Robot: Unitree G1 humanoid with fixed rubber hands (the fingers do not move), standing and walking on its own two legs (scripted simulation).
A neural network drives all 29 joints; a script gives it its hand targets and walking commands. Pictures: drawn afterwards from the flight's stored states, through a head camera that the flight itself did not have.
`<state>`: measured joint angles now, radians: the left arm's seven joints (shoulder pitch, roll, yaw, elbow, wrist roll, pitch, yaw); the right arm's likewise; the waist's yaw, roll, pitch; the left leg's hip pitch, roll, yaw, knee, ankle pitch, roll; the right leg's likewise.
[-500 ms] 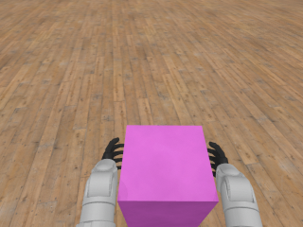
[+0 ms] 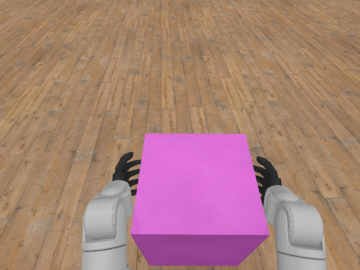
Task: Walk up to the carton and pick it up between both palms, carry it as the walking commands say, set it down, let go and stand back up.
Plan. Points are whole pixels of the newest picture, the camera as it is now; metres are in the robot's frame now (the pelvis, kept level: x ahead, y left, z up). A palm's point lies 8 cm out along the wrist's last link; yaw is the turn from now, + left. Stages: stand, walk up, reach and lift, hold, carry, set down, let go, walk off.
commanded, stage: carry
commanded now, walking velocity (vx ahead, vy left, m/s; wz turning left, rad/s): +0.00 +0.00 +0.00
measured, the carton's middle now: (194, 203) +0.28 +0.01 +0.02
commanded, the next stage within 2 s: none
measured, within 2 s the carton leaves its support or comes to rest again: neither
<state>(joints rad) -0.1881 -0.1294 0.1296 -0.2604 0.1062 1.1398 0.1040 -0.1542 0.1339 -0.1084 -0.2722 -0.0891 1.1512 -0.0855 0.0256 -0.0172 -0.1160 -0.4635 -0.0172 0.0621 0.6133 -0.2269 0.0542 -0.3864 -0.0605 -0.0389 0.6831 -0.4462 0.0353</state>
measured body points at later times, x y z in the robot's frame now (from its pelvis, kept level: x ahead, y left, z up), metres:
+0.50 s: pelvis +0.00 -0.01 +0.01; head -0.03 -0.02 +0.46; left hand +0.28 +0.14 +0.09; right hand +0.27 -0.16 +0.08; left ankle +0.05 +0.09 -0.72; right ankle -0.01 -0.14 -0.72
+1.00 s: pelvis -0.01 -0.07 -0.01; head -0.02 -0.06 +0.44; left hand +0.27 +0.09 +0.07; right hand +0.26 -0.21 +0.07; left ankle +0.05 +0.09 -0.72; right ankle -0.01 -0.14 -0.72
